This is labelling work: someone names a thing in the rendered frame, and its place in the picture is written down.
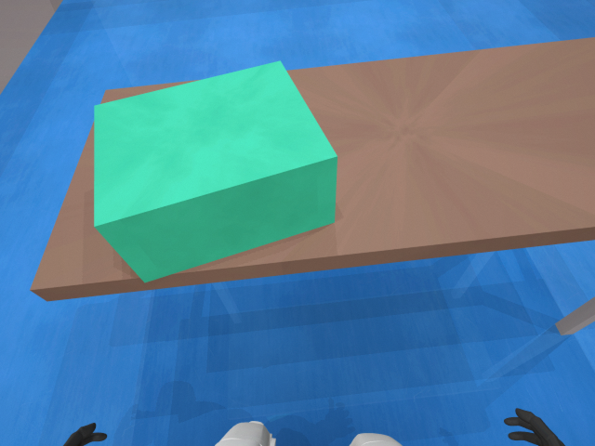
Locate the carton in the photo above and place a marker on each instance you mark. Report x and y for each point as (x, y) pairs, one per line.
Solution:
(193, 173)

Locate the robot right hand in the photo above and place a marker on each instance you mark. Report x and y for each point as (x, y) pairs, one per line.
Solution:
(542, 435)

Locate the robot left hand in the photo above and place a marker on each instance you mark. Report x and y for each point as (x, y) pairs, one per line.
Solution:
(84, 435)

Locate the robot left thigh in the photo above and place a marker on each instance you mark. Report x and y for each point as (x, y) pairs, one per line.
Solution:
(247, 434)

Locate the table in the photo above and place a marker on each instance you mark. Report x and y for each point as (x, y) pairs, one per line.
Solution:
(439, 155)

